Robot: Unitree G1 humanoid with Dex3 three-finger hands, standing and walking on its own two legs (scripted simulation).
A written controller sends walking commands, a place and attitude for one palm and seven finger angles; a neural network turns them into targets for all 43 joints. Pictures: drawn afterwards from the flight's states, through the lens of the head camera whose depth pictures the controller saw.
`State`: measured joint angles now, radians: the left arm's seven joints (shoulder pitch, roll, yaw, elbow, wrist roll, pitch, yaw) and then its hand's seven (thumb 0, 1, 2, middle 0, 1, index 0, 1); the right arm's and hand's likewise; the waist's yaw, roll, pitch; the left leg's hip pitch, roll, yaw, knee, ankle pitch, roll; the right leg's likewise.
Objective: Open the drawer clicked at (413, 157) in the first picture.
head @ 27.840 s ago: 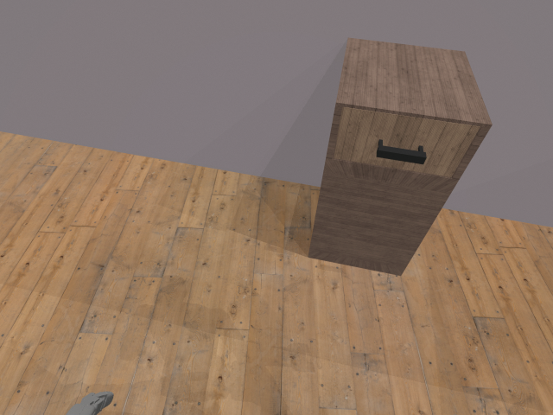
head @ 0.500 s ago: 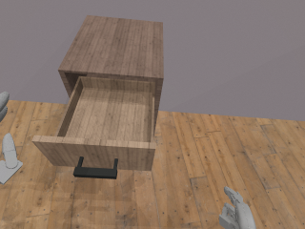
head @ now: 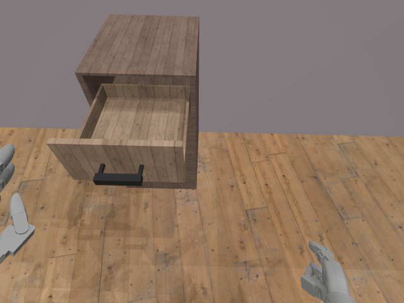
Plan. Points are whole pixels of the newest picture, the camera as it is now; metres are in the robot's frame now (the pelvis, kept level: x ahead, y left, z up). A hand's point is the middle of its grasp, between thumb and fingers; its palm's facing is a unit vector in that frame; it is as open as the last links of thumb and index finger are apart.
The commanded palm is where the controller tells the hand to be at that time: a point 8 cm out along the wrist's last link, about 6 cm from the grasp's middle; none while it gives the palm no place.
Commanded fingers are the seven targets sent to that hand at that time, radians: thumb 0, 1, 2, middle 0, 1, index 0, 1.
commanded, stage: stop stepping back and stand still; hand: left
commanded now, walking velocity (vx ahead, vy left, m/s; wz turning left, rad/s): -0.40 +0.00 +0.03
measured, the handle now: (120, 173) +0.45 +0.25 -0.11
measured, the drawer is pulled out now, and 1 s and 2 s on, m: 0.30 0.30 0.30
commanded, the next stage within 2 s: let the arm hang, fingers relaxed in 1.00 s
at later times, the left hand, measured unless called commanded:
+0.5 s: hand out of the picture +0.03 +0.21 +0.14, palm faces +0.38 -0.84 -0.39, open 7.4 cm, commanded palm -0.03 +0.25 +0.18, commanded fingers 0.00 0.90 0.90 -0.20 -0.30 -0.20 -0.30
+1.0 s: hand out of the picture +0.00 +0.18 +0.15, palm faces +0.35 -0.85 -0.39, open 7.4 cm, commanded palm -0.06 +0.24 +0.18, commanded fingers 0.00 0.90 0.90 -0.20 -0.30 -0.20 -0.30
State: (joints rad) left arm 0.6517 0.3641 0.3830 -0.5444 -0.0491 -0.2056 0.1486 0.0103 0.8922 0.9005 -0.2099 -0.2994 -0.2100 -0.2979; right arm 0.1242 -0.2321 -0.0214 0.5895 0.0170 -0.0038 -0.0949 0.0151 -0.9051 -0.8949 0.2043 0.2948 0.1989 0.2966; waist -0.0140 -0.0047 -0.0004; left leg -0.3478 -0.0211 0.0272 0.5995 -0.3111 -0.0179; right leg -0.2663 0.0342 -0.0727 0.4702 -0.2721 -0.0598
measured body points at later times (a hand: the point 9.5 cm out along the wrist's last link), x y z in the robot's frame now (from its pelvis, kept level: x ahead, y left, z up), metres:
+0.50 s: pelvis -0.15 -0.03 +0.00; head -0.15 -0.02 +0.45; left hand +0.01 +0.25 +0.16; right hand +0.00 -0.29 -0.08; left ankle -0.19 +0.09 -0.72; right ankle -0.06 -0.12 -0.74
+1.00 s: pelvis -0.18 -0.05 +0.00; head -0.16 -0.03 +0.45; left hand -0.02 +0.22 +0.17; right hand -0.03 -0.28 -0.09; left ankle -0.17 +0.07 -0.71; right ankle -0.15 -0.13 -0.74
